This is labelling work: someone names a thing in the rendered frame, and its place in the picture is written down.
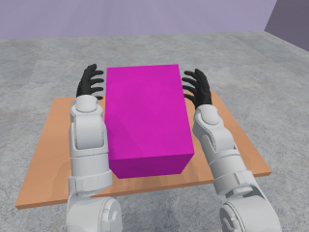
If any carton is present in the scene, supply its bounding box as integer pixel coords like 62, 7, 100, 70
104, 64, 195, 179

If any right robot upper arm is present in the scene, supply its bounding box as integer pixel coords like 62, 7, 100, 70
219, 195, 282, 232

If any table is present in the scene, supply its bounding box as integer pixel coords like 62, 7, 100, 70
14, 91, 272, 210

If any left robot upper arm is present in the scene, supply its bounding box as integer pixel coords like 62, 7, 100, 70
65, 196, 123, 232

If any right robot hand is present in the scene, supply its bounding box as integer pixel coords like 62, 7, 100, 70
182, 69, 212, 110

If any robot left forearm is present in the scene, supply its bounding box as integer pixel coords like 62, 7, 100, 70
65, 95, 113, 231

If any left robot hand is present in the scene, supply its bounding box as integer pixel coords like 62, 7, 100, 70
76, 64, 104, 101

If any robot right forearm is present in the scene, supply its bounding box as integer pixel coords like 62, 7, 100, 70
192, 104, 282, 231

